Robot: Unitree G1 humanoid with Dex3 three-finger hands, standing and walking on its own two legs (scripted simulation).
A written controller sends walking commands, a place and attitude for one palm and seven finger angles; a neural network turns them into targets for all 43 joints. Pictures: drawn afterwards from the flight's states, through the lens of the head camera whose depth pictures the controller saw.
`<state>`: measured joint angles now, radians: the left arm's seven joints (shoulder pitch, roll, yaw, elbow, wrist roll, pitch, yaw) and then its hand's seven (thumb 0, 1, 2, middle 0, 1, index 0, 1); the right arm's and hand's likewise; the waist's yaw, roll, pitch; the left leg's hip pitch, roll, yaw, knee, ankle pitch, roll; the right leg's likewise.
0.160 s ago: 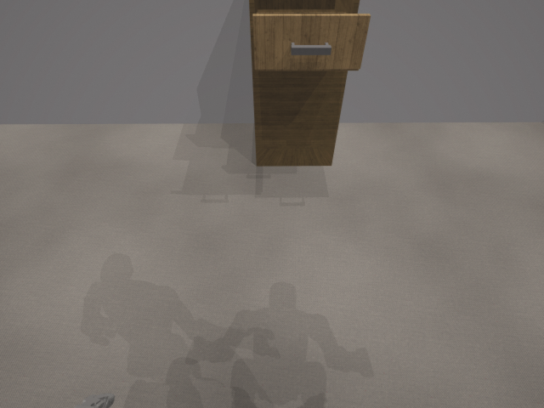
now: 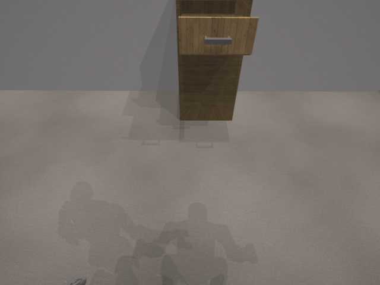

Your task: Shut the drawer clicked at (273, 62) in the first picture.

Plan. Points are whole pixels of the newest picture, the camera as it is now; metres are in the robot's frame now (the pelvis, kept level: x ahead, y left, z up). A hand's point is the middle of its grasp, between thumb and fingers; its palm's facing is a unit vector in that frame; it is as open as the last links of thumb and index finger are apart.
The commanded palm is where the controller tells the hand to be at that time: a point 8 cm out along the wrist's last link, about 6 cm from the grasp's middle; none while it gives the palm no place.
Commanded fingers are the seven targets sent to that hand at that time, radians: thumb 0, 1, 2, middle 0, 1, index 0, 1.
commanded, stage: stand and wait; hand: left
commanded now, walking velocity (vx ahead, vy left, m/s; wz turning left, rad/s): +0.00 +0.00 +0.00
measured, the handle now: (217, 39) +1.22 -0.07 +0.03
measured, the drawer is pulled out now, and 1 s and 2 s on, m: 0.29 0.29 0.29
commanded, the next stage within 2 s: look at it before walking up in 0.66 s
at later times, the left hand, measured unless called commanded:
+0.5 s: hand out of the picture +0.04 +0.25 -0.15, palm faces -0.03 -0.94 -0.33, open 7.4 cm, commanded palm none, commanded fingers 0.00 0.90 0.90 -0.20 -0.30 -0.20 -0.30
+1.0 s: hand out of the picture +0.06 +0.25 -0.15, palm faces -0.03 -0.94 -0.33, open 7.4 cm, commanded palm none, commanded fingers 0.00 0.90 0.90 -0.20 -0.30 -0.20 -0.30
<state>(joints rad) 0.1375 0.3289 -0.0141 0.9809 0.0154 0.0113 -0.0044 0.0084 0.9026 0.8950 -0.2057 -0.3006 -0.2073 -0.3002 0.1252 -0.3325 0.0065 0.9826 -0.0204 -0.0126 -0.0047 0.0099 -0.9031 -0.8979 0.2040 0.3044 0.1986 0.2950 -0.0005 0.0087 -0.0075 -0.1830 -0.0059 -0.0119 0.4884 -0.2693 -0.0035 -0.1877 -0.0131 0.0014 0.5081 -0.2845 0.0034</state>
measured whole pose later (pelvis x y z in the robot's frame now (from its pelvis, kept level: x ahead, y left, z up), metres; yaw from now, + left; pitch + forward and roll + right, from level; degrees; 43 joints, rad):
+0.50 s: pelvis -0.02 +0.00 +0.01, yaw +0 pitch -2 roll +0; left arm 0.17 0.34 0.00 1.08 0.02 0.01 -0.01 0.01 0.90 0.90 -0.21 -0.30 -0.21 -0.30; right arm 0.16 -0.34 0.00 1.10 -0.01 -0.01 0.00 0.01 -0.90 -0.90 0.20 0.30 0.20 0.29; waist 0.00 0.00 0.02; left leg -0.18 0.01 -0.02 0.42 -0.21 -0.01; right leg -0.17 0.00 0.00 0.43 -0.22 0.00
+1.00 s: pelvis -0.01 +0.00 +0.01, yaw +0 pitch -2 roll +0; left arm 0.15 0.34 0.00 1.09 0.02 0.00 -0.01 0.01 0.90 0.90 -0.21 -0.30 -0.21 -0.30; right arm 0.13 -0.34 0.00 1.10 -0.01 -0.01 0.00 0.01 -0.90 -0.90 0.20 0.30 0.20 0.29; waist 0.00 0.00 0.02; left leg -0.16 0.00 -0.02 0.39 -0.20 -0.01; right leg -0.16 0.00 0.00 0.40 -0.20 0.00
